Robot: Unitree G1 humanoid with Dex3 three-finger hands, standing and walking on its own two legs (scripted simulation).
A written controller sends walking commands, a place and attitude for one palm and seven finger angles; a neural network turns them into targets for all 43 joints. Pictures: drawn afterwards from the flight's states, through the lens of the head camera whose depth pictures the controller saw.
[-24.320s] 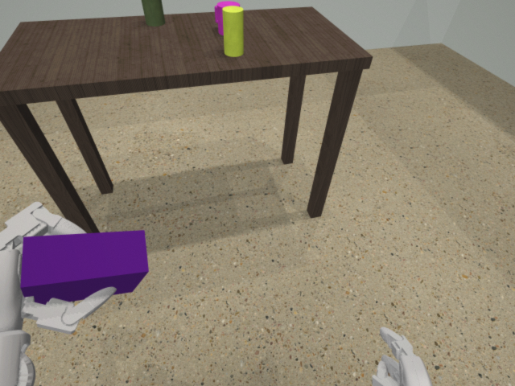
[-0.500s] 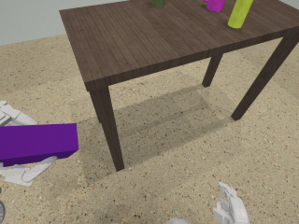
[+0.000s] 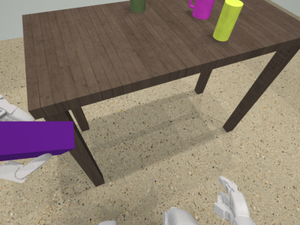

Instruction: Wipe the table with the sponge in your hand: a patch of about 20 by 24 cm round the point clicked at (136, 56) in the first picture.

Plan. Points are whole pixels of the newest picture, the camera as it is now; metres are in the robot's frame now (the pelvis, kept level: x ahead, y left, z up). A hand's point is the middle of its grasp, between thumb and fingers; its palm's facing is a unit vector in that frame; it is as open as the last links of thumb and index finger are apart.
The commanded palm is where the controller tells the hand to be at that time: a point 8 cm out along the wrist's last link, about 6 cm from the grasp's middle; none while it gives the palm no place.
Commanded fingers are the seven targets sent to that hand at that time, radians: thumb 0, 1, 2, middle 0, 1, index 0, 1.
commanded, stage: shuffle to correct the standing spot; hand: left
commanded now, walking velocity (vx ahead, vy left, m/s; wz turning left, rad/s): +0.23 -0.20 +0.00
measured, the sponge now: (44, 140) +0.24 +0.23 +0.15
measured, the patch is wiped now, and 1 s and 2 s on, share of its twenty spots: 0.00 0.00 0.00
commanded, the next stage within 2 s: none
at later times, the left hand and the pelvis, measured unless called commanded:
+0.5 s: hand (109, 93) +0.34 +0.12 +0.18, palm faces +0.39 -0.78 -0.49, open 9.5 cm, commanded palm +0.27 +0.15 +0.20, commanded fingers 0.00 0.10 1.30 -1.20 -1.60 -1.20 -1.60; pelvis +0.11 -0.13 +0.01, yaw +0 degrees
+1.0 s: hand (178, 70) +0.42 -0.02 +0.19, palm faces +0.41 -0.77 -0.48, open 9.5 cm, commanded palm +0.36 +0.01 +0.20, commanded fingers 0.00 0.10 1.30 -1.20 -1.60 -1.20 -1.60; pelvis +0.20 -0.27 +0.01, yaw +1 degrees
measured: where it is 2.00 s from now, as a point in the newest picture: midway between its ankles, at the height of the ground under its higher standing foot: (191, 208)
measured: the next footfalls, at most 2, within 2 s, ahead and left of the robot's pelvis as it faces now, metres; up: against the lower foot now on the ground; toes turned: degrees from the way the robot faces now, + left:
right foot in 0.10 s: +0.14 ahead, -0.16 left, +0.00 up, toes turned -5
left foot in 0.34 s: +0.15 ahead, +0.03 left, +0.00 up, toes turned +11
